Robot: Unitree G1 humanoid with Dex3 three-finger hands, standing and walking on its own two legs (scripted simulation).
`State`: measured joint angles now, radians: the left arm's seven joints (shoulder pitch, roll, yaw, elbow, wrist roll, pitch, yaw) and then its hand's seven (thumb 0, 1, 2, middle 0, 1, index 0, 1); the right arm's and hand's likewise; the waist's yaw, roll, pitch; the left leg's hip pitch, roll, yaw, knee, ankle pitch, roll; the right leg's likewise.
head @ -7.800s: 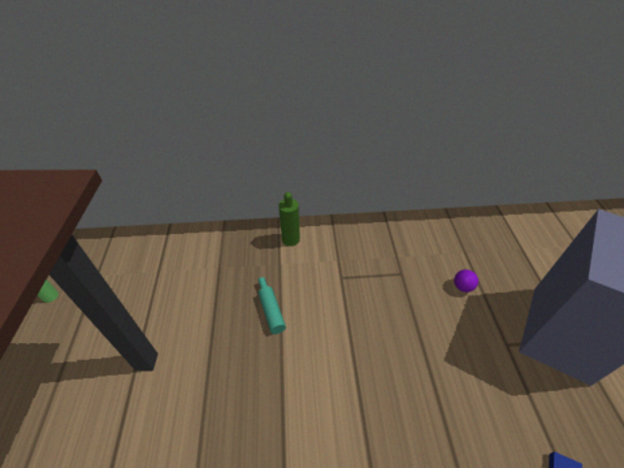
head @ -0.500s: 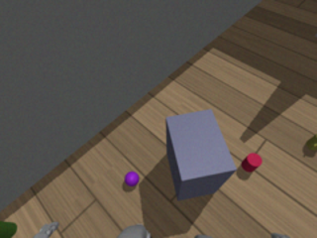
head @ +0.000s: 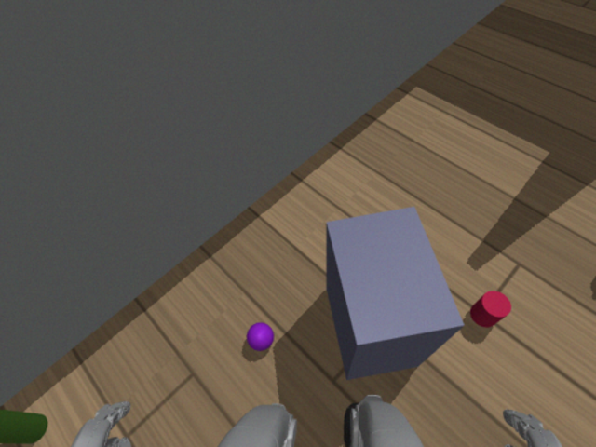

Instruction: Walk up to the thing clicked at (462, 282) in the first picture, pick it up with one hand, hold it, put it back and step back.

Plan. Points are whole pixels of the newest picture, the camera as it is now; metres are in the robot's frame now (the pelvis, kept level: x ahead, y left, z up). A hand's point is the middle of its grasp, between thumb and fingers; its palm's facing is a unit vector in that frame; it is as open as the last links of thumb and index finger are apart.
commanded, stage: walk up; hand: left
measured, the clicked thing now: (260, 336) +0.43 +0.21 -0.70
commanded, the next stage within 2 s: none
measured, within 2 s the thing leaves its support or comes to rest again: neither
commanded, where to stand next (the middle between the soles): +0.04 -0.01 m, yaw -5 degrees
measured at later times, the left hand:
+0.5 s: hand out of the picture -0.04 +0.27 -0.14, palm faces -0.06 -0.95 -0.31, open 7.4 cm
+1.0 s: hand out of the picture +0.02 +0.30 -0.11, palm faces -0.03 -0.87 -0.49, open 7.4 cm
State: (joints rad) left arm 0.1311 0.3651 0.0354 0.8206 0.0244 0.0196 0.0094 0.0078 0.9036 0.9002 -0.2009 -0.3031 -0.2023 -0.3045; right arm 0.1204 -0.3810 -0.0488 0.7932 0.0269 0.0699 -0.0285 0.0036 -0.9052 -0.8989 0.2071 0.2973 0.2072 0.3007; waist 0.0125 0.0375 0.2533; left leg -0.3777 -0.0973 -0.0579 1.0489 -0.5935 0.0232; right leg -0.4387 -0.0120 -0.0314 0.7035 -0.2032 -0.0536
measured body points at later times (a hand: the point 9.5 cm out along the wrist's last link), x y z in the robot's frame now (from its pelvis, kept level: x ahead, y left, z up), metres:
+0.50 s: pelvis -0.08 +0.00 +0.02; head -0.06 +0.04 +0.47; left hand -0.03 +0.32 -0.12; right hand -0.03 -0.35 -0.05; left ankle -0.09 +0.12 -0.71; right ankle -0.10 -0.16 -0.66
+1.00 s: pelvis -0.02 +0.00 +0.01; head +0.01 -0.03 +0.46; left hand +0.02 +0.34 -0.07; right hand +0.04 -0.31 -0.13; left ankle +0.10 +0.13 -0.70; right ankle -0.08 -0.15 -0.71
